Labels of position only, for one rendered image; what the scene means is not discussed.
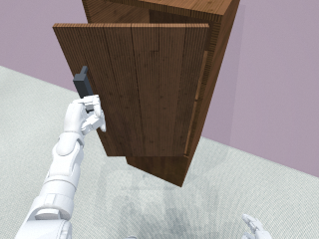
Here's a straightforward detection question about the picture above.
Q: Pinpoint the left robot upper arm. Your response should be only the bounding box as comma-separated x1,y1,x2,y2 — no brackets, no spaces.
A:
17,219,73,239

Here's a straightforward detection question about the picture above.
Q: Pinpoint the robot left forearm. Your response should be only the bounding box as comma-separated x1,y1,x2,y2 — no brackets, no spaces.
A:
14,131,85,239

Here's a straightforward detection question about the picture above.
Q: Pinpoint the handle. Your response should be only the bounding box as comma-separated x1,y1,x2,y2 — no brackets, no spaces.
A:
73,66,94,114

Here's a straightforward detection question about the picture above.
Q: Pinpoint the robot left hand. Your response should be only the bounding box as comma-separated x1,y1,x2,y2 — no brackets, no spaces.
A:
63,95,106,139

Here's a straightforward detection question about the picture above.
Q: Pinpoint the cupboard door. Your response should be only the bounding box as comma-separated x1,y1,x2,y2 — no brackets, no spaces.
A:
52,23,209,157

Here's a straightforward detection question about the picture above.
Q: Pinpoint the robot right hand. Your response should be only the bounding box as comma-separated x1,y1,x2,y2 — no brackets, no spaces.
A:
241,213,272,239

